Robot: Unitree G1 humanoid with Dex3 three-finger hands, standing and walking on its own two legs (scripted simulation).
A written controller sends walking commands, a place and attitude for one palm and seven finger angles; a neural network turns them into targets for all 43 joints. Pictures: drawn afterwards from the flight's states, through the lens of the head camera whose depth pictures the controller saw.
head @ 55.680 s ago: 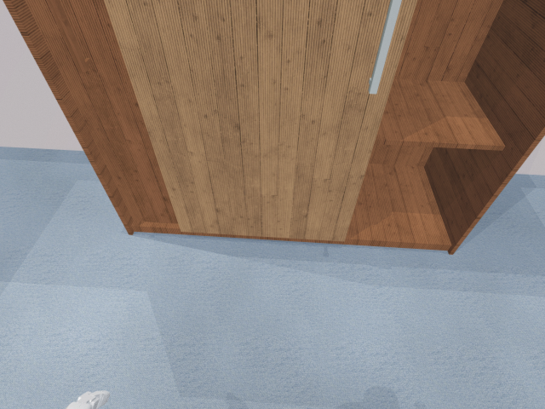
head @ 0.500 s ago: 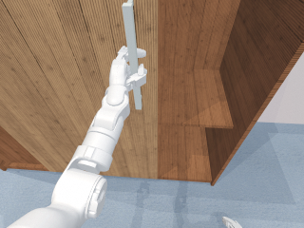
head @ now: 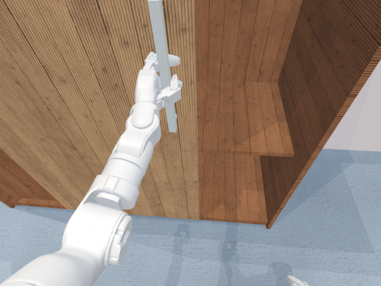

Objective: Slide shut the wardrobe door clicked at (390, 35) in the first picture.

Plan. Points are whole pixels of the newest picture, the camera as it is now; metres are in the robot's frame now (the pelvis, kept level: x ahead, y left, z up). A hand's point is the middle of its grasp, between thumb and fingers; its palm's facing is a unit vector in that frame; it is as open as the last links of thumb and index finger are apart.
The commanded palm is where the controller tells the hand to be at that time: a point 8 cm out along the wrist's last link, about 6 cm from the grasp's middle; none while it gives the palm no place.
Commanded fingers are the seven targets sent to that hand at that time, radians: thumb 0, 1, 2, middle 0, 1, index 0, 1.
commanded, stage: step sideways, sliding the door along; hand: left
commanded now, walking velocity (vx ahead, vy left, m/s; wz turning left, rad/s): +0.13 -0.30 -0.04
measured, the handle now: (167, 75) +0.51 +0.09 +0.18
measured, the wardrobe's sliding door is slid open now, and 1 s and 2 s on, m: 0.35 0.34 0.19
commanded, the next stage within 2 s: none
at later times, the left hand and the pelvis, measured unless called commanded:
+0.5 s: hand (179, 92) +0.46 +0.06 +0.17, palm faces +0.12 -0.99 -0.10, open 6.0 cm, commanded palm +0.44 +0.04 +0.18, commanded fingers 0.00 0.90 0.90 -0.45 -1.40 -0.45 -1.40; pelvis +0.01 -0.07 -0.01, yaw +4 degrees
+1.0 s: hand (189, 90) +0.47 +0.04 +0.17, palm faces +0.32 -0.95 -0.05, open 6.3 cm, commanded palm +0.43 -0.01 +0.18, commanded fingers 0.00 0.90 0.90 -0.45 -1.40 -0.45 -1.40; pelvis +0.08 -0.16 -0.01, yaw +8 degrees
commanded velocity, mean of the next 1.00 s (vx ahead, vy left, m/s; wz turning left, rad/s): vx -0.02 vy -0.18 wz -0.12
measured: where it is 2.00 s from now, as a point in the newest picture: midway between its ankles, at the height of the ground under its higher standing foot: outside the picture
